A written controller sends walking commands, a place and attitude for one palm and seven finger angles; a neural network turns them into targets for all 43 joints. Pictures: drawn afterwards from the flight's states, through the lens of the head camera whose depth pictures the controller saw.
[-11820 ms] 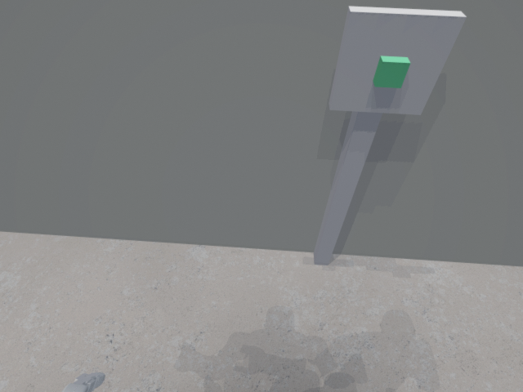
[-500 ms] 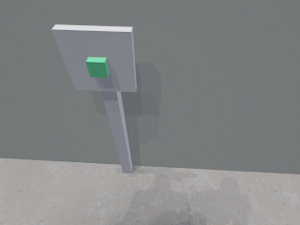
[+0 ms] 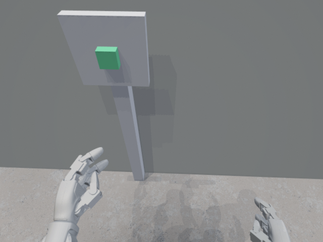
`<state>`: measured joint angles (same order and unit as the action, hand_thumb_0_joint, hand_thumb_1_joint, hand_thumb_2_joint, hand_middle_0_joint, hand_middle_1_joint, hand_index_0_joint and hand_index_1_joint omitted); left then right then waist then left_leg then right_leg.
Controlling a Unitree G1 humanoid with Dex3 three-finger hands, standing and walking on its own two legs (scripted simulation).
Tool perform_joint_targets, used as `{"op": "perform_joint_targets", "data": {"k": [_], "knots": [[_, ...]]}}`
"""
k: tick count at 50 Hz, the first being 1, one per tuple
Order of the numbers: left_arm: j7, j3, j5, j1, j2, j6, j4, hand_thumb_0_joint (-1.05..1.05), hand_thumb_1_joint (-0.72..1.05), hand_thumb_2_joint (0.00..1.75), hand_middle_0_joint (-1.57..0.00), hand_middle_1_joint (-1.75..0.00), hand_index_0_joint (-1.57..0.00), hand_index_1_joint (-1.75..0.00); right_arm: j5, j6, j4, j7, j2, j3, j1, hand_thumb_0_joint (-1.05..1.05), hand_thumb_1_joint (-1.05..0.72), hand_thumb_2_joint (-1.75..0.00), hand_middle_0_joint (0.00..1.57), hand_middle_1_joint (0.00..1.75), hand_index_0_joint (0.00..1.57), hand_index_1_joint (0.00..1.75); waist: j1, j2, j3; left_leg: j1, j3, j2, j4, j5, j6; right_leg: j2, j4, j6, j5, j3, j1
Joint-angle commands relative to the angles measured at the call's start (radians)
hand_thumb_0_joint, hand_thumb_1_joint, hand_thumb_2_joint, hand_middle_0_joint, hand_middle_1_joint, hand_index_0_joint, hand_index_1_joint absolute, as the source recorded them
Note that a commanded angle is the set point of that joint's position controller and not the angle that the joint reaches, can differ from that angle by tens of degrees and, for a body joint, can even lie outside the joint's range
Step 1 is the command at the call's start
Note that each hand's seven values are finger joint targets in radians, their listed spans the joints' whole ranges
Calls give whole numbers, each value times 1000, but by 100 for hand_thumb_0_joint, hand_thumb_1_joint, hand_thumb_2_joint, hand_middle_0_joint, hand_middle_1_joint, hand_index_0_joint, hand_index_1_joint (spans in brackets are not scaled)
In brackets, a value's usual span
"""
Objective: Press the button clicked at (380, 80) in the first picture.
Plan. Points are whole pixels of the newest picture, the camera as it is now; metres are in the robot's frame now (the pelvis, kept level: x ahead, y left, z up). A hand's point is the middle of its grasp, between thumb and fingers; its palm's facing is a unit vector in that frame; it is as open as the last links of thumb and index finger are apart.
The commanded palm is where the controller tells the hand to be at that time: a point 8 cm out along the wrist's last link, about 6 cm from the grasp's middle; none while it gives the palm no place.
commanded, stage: raise the hand and make a fist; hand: left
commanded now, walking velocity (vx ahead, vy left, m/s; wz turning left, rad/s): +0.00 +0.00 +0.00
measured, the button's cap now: (108, 57) +0.56 +0.17 +0.18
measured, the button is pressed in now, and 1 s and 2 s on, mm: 0 0 0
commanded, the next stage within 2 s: aim a knuckle at the button in 1.72 s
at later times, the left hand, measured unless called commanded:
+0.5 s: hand (80, 207) +0.19 +0.18 +0.06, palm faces -0.04 -1.00 -0.04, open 3.2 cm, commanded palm +0.15 +0.24 +0.07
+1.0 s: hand (51, 185) +0.21 +0.21 +0.13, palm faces +0.02 -1.00 -0.07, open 3.1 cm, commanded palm +0.18 +0.27 +0.14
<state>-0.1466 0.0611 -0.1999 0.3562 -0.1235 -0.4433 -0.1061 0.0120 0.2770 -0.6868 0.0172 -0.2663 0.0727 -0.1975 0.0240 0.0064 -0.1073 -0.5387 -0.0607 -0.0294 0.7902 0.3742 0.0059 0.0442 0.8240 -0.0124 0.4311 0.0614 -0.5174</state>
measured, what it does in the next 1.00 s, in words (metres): stands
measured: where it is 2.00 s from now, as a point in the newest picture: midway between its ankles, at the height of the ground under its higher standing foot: outside the picture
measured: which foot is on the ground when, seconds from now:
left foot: down 0.00-1.00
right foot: down 0.00-1.00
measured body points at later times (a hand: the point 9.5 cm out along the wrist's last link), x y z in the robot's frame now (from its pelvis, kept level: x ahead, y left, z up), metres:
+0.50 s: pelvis -0.02 +0.00 -0.01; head +0.00 +0.00 +0.44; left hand +0.19 +0.23 +0.06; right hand +0.13 -0.20 -0.10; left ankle +0.01 +0.12 -0.71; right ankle -0.01 -0.11 -0.71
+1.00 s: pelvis +0.00 +0.02 +0.01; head -0.01 +0.01 +0.46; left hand +0.20 +0.27 +0.13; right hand +0.21 -0.19 -0.04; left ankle +0.01 +0.12 -0.71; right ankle -0.01 -0.11 -0.70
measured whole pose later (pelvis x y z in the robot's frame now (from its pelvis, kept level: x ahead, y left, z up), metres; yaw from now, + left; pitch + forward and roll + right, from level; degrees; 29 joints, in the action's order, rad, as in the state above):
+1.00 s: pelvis +0.00 +0.02 +0.01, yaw +2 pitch +1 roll -2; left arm -0.28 0.20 -0.28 0.34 -0.27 -0.11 0.21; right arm 0.05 0.28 -0.55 0.05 -0.24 -0.05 -0.22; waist -0.04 0.04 -0.05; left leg -0.40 -0.02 -0.03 0.73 0.36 -0.01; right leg 0.03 0.67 0.01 0.37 0.10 -0.32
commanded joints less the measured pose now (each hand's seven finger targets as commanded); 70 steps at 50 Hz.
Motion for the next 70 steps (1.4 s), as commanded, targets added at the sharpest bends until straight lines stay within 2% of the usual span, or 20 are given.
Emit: {"op": "perform_joint_targets", "data": {"k": [1,2,5,8,9,12,14,19,21,24,28,33,38,40,42,45,49,64,67,70], "knots": [[-155,126,-18,268,-146,-119,89,0,90,90,-61,-75,-61,-75,6,4,295,-27,-97,36,115,0,-90,-90,20,30,20,30,-114,-69,-107,-103,-5,61,56,-160,-7,-17,19,-17,-232,-30,-6],[-145,132,-26,235,-153,-83,163,0,90,90,-64,-78,-64,-78,13,-16,329,-21,-95,31,123,0,-90,-90,20,30,20,30,-114,-14,-125,-96,-11,63,53,-141,-11,-21,20,-18,-200,-31,-5],[-72,105,-32,70,-152,-22,380,0,90,90,-72,-87,-72,-87,15,-53,388,1,-80,15,92,0,-90,-90,20,30,20,30,-64,29,-142,-76,19,46,62,-72,-25,-37,-2,-7,-96,-44,-68],[-16,75,-13,-39,-148,-61,532,0,90,90,-81,-96,-81,-96,7,-59,377,19,-68,-2,23,0,-90,-90,20,30,20,30,-6,73,-152,-25,54,24,91,-86,-35,-51,1,-7,-115,-35,-121],[-18,35,-7,-100,-142,-75,567,0,90,90,-83,-99,-83,-99,1,-57,371,23,-73,-15,15,0,-90,-90,20,30,20,30,26,42,-130,-33,72,16,100,-69,-40,-57,5,-4,-98,-29,-152],[-63,-11,-8,-129,-139,-78,523,0,90,90,-92,-108,-92,-108,8,-29,338,34,-82,-33,9,0,-90,-90,20,30,20,30,48,100,-109,-26,90,12,98,-10,-36,-58,-18,-7,-24,-28,-181],[-104,-18,-16,-98,-153,-21,459,0,90,90,-97,-114,-97,-114,15,-14,333,40,-90,-44,15,0,-90,-90,20,30,20,30,43,67,-97,-33,102,12,76,11,-40,-63,-44,-6,1,-28,-157],[-118,139,-60,17,-232,165,356,0,90,90,-111,-129,-111,-129,28,-15,330,57,-74,-50,62,0,-90,-90,20,30,20,30,-40,-26,-126,-41,95,21,5,-18,-34,-47,-120,2,26,-40,-4],[-97,168,-79,30,-225,183,422,0,90,90,-116,-135,-116,-135,29,-12,333,57,-63,-53,67,0,-90,-90,20,30,20,30,-59,16,-138,-8,85,23,-25,-54,-28,-41,-125,1,-16,-27,35],[-63,189,-87,32,-231,167,459,0,90,90,-124,-144,-124,-144,22,3,318,53,-55,-55,73,0,-90,-90,20,30,20,30,-61,-29,-114,11,88,19,-51,-87,-28,-50,-130,2,-56,-7,54],[-76,167,-87,18,-218,128,458,0,90,90,-130,-150,-130,-150,26,34,295,47,-73,-50,40,0,-90,-90,20,30,20,30,-37,-6,-65,41,80,20,-71,-75,-27,-50,-158,4,-51,-7,29],[-102,161,-85,-29,-233,136,491,0,90,90,-130,-150,-130,-150,36,71,287,48,-90,-48,24,0,-90,-90,20,30,20,30,-36,38,-77,109,84,24,-105,-88,-29,-51,-176,-1,-80,4,55],[-92,194,-85,-44,-253,175,525,0,90,90,-130,-150,-130,-150,36,81,280,49,-89,-52,26,0,-90,-90,20,30,20,30,-48,64,-79,171,87,25,-144,-152,-27,-56,-187,-4,-180,22,110],[-94,204,-89,-63,-255,195,523,0,90,90,-130,-150,-130,-150,34,73,279,48,-92,-55,31,0,-90,-90,20,30,20,30,-47,26,-68,181,91,24,-156,-178,-28,-59,-195,-3,-215,28,129],[-102,204,-90,-77,-256,214,538,0,90,90,-130,-150,-130,-150,36,70,281,47,-92,-60,33,0,-90,-90,20,30,20,30,-51,77,-69,211,87,24,-168,-200,-25,-61,-204,-4,-244,30,140],[-118,206,-95,-115,-265,255,530,0,90,90,-130,-150,-130,-150,38,66,281,48,-92,-71,38,0,-90,-90,20,30,20,30,-51,79,-42,231,88,25,-188,-210,-25,-63,-230,-5,-264,31,163],[-142,231,-101,-158,-288,310,506,0,90,90,-130,-150,-130,-150,34,59,275,54,-95,-83,44,0,-90,-90,20,30,20,30,-53,28,-31,258,90,25,-211,-244,-28,-69,-258,-4,-307,33,201],[-200,336,-149,-349,-384,437,489,0,90,90,-130,-150,-130,-150,43,61,250,74,-96,-107,90,0,-90,-90,20,30,20,30,-84,33,-55,371,83,31,-291,-305,-30,-63,-356,-3,-376,25,309],[-208,339,-158,-352,-372,461,460,0,90,90,-130,-150,-130,-150,47,62,249,75,-95,-106,100,0,-90,-90,20,30,20,30,-86,45,-38,379,79,34,-306,-298,-28,-59,-366,-2,-373,24,311],[-221,322,-169,-319,-343,482,425,0,90,90,-130,-150,-130,-150,51,59,247,74,-99,-102,104,0,-90,-90,20,30,20,30,-84,-6,-18,367,69,37,-305,-289,-33,-54,-383,5,-375,13,309]]}}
